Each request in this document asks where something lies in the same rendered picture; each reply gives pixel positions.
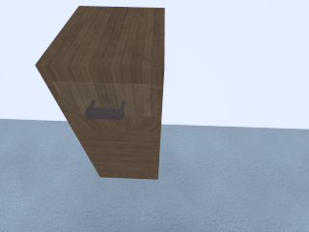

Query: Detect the cabinet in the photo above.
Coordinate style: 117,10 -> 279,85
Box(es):
35,6 -> 165,180

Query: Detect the handle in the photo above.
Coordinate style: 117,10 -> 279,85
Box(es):
85,100 -> 126,120

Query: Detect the drawer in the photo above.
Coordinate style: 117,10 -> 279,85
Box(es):
52,81 -> 157,117

